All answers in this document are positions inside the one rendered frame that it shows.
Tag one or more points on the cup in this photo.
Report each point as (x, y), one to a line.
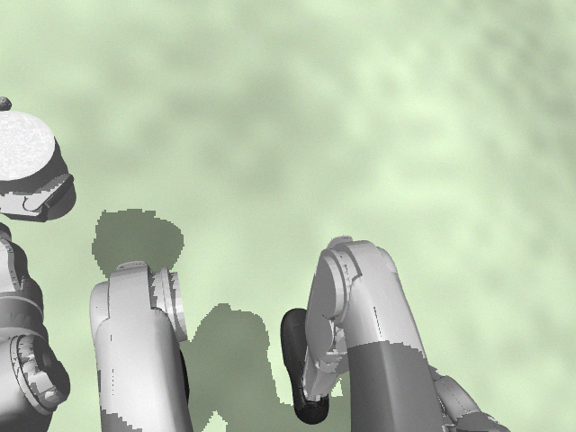
(30, 157)

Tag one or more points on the left robot arm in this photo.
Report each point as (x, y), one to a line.
(32, 380)

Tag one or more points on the right robot hand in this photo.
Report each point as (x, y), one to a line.
(455, 402)

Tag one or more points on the left robot hand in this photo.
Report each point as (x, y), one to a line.
(24, 206)

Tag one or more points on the right robot foot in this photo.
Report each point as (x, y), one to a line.
(294, 346)

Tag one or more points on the right robot arm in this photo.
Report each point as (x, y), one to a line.
(479, 422)

